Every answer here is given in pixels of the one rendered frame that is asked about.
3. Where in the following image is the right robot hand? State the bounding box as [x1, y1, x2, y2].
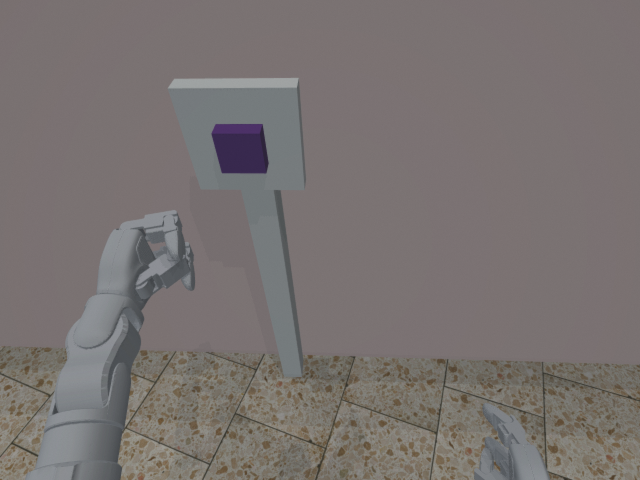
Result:
[474, 403, 551, 480]

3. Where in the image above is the left robot hand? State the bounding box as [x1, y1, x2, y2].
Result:
[96, 210, 195, 310]

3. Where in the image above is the button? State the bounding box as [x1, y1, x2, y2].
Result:
[211, 124, 269, 173]

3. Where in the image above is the panel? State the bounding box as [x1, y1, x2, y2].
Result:
[168, 78, 306, 377]

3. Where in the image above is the robot left forearm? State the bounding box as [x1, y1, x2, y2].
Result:
[25, 293, 144, 480]

